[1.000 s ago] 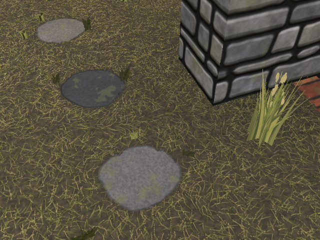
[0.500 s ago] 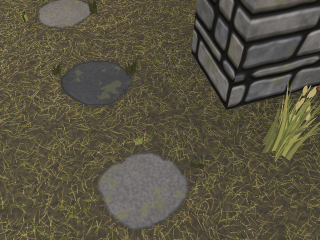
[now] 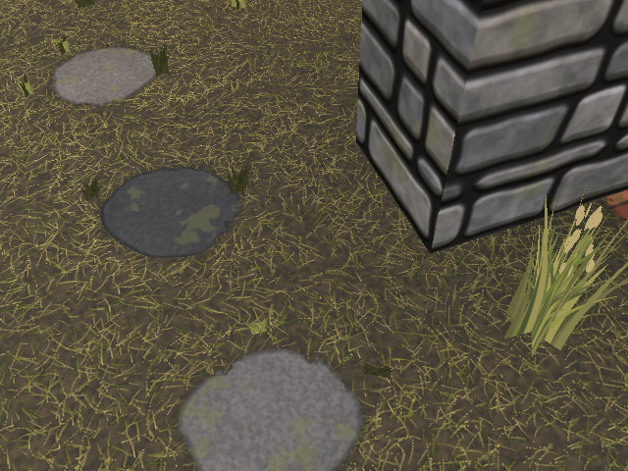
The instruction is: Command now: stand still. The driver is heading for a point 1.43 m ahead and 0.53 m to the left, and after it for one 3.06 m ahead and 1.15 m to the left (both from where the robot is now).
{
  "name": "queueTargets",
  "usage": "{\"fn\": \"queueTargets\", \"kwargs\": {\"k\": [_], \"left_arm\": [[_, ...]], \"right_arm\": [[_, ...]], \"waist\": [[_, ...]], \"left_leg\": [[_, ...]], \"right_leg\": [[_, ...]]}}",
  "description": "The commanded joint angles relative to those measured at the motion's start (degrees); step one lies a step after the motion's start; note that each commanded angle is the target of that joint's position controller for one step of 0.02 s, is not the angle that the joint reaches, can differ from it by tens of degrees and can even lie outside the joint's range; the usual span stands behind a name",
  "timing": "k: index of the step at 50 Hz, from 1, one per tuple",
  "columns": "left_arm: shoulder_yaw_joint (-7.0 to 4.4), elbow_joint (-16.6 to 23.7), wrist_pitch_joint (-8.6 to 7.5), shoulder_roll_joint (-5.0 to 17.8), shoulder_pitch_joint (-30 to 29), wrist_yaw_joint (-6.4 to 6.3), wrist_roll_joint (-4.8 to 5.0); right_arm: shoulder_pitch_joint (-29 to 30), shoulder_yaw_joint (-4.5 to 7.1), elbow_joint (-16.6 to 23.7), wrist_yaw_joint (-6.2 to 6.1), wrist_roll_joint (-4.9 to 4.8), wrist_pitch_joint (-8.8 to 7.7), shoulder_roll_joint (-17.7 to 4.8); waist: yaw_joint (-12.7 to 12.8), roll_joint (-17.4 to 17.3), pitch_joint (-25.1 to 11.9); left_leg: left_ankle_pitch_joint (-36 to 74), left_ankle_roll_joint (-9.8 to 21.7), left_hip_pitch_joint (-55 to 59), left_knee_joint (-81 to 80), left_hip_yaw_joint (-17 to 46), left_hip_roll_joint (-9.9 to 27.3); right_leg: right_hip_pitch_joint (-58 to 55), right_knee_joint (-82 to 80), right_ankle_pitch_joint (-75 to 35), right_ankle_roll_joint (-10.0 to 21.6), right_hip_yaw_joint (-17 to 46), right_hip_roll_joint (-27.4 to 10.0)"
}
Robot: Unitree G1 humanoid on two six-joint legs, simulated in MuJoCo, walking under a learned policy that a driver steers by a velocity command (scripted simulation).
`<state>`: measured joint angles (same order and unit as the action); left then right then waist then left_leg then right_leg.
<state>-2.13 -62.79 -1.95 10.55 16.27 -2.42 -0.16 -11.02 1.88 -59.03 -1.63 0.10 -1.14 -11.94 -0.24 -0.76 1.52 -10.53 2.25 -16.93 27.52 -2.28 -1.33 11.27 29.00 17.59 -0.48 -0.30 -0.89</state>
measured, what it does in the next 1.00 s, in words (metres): walks ahead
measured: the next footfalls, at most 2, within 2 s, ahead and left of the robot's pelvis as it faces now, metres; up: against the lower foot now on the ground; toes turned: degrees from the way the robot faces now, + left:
right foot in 1.06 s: +0.27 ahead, -0.20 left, +0.00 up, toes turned +3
left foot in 1.56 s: +0.40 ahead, +0.05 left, +0.00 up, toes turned +22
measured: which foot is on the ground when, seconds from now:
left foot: down 0.00-1.00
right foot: down 0.00-0.80, up 0.82-1.00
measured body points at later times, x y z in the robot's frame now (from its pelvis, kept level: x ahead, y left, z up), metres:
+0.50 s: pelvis +0.02 -0.01 +0.00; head +0.04 +0.00 +0.45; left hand +0.02 +0.23 -0.16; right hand +0.09 -0.25 -0.15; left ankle +0.05 +0.10 -0.74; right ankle -0.02 -0.12 -0.74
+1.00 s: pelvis +0.12 -0.06 +0.00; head +0.14 -0.07 +0.45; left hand +0.26 +0.19 -0.11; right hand +0.05 -0.29 -0.16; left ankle +0.04 +0.10 -0.74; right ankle +0.18 -0.19 -0.71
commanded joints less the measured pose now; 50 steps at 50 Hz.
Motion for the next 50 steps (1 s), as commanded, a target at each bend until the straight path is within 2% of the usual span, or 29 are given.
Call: {"fn": "queueTargets", "kwargs": {"k": [1, 11, 26, 27, 29, 30, 32, 35, 37, 38, 40, 41, 42, 43, 45, 46, 47, 48, 49, 50], "left_arm": [[-0.82, 1.0, -0.47, 5.5, 3.2, -0.02, 0.10], [-0.65, 0.5, 0.37, 4.6, 4.1, -0.06, 0.20], [-0.71, 0.0, 0.75, 3.7, 4.3, -0.48, 0.06], [-0.66, -0.7, 0.83, 3.2, 5.7, -0.51, 0.14], [-1.15, -0.3, 0.91, 4.4, 5.6, -0.77, 0.80], [-1.22, 0.5, 0.60, 4.7, 5.3, -0.91, 1.06], [-1.15, 1.3, -0.92, 4.4, 6.2, -0.82, 1.62], [-1.23, 2.1, -3.09, 4.1, 7.0, -0.04, 1.84], [-1.04, 3.2, -4.07, 3.2, 6.6, 0.56, 1.99], [-0.88, 4.0, -4.54, 2.6, 5.6, 0.84, 2.01], [-0.43, 6.2, -5.47, 0.9, 3.1, 1.51, 1.76], [-0.38, 7.4, -5.91, 1.4, -0.1, 1.89, 1.62], [-0.49, 9.3, -6.26, 2.6, -4.6, 2.22, 1.89], [-0.70, 10.8, -6.61, 3.8, -8.0, 2.48, 2.02], [-0.90, 12.4, -6.98, 4.8, -9.9, 3.17, 2.14], [-0.97, 12.5, -6.81, 4.9, -9.2, 3.39, 2.14], [-0.73, 12.4, -6.54, 4.2, -8.2, 3.55, 2.19], [-0.45, 11.5, -6.15, 3.0, -6.3, 3.69, 1.99], [-0.91, 10.1, -5.73, 3.4, -3.1, 3.60, 1.99], [-1.85, 8.5, -5.01, 5.2, 0.6, 3.25, 2.17]], "right_arm": [[0.2, 0.83, 1.7, 0.06, -0.23, -0.53, -4.8], [-0.1, 1.04, 0.0, -0.34, -0.52, 0.60, -5.2], [1.5, 1.43, -1.8, -0.64, -0.49, 1.06, -4.7], [0.5, 1.35, -2.5, -0.63, -0.48, 1.11, -4.2], [-0.3, 1.95, -2.9, -0.73, -1.23, 1.16, -5.3], [-0.2, 2.05, -2.6, -0.73, -1.36, 0.76, -5.5], [-0.4, 2.04, -1.9, -0.36, -1.90, -1.00, -5.2], [-2.8, 2.18, -1.8, 0.61, -2.25, -3.45, -4.9], [-5.3, 2.24, -2.0, 1.13, -2.41, -4.41, -5.1], [-7.5, 2.40, -2.3, 1.30, -2.46, -4.78, -5.9], [-13.3, 3.20, -3.3, 1.41, -2.19, -5.43, -9.3], [-17.3, 3.30, -4.0, 1.43, -1.70, -5.86, -9.5], [-20.6, 3.34, -4.6, 1.48, -1.14, -6.45, -9.7], [-21.1, 2.91, -4.4, 1.48, -0.90, -6.91, -9.0], [-17.2, 2.08, -2.9, 1.13, -1.07, -6.43, -7.6], [-13.5, 1.68, -1.4, 0.78, -1.36, -5.57, -6.7], [-9.3, 1.65, 0.5, 0.41, -1.49, -4.45, -7.1], [-6.1, 2.02, 1.8, 0.19, -1.49, -3.56, -8.7], [-5.7, 2.61, 2.3, -0.05, -1.59, -2.93, -10.9], [-7.0, 2.82, 2.2, -0.21, -1.52, -2.63, -11.4]], "waist": [[0.4, 1.6, -1.9], [0.3, 0.9, -1.3], [0.2, 1.1, 0.4], [0.3, 1.0, -0.8], [0.0, 1.7, 2.1], [0.1, 1.3, 4.7], [0.2, 0.6, 7.8], [-0.2, 1.0, 6.9], [-0.8, -0.4, 6.0], [-1.5, -2.1, 5.5], [-2.6, -8.1, 3.1], [-4.8, -8.4, 1.5], [-6.9, -9.2, 1.2], [-7.1, -6.3, 0.3], [-4.3, -3.3, 0.0], [-2.3, -2.9, 1.2], [-0.3, -2.9, 2.6], [1.4, -4.1, 2.7], [3.1, -5.5, 1.6], [4.5, -5.3, 0.7]], "left_leg": [[8.3, 2.2, 6.3, -2.2, 3.6, 3.2], [13.7, 2.1, 8.2, -0.8, 3.9, 3.5], [9.6, 1.7, 7.9, -2.1, 4.3, 3.5], [2.7, 1.8, 8.3, -2.2, 3.6, 2.8], [-20.8, 2.8, 4.2, -1.3, 2.9, 1.3], [-28.0, 3.5, 0.9, -1.8, 4.2, 1.9], [-31.1, 4.9, -1.8, -2.2, 7.4, 4.1], [-27.7, 6.6, -1.2, -0.9, 10.8, 6.0], [-27.1, 8.2, 1.2, -2.1, 13.9, 7.2], [-26.9, 9.8, 3.8, -3.9, 17.7, 9.0], [-21.9, 15.5, 12.2, -8.9, 32.6, 16.9], [-16.0, 18.0, 18.1, -10.4, 38.8, 20.4], [-10.2, 19.6, 24.6, -11.6, 43.5, 24.2], [-6.9, 18.9, 28.0, -10.6, 44.2, 24.6], [-3.2, 14.5, 25.1, -10.8, 35.6, 21.6], [-4.3, 12.1, 18.6, -12.6, 30.6, 19.7], [-7.6, 9.9, 9.3, -14.8, 24.9, 16.8], [-8.1, 7.7, -1.2, -15.3, 18.1, 12.1], [-8.8, 6.7, -8.1, -14.7, 14.6, 9.7], [-10.6, 6.0, -12.0, -13.3, 13.4, 8.6]], "right_leg": [[3.4, -5.8, -8.1, 1.8, 2.2, -2.2], [2.1, -5.4, -13.0, 1.6, 1.3, -1.6], [2.1, -6.7, -8.4, 1.3, 0.5, -1.2], [1.7, -6.9, -2.2, 1.6, -0.2, -0.6], [4.9, -5.8, 15.0, 3.9, 0.1, -0.1], [7.1, -5.6, 21.2, 5.1, 1.3, -0.8], [9.8, -5.0, 24.0, 6.9, 4.0, -2.6], [10.6, -2.7, 20.7, 8.4, 6.1, -3.8], [12.6, 0.4, 17.7, 8.5, 5.1, -2.6], [14.8, 3.6, 14.9, 8.3, 3.5, -1.4], [21.7, 15.7, 5.1, 7.0, -1.3, 1.7], [27.8, 23.3, 7.3, 6.5, -0.6, 2.2], [37.6, 33.5, 16.1, 6.4, 2.0, 1.2], [43.8, 40.1, 16.8, 6.5, 5.0, -1.3], [44.8, 38.5, 12.8, 5.9, 5.6, -5.0], [39.8, 31.8, 11.3, 5.1, 5.0, -6.2], [30.3, 21.7, 9.5, 4.1, 3.4, -5.9], [16.7, 14.1, 4.4, 2.9, -0.1, -3.1], [5.2, 10.1, -4.2, 1.1, -2.9, 0.1], [-2.7, 9.2, -9.0, -0.5, -4.3, 2.1]]}}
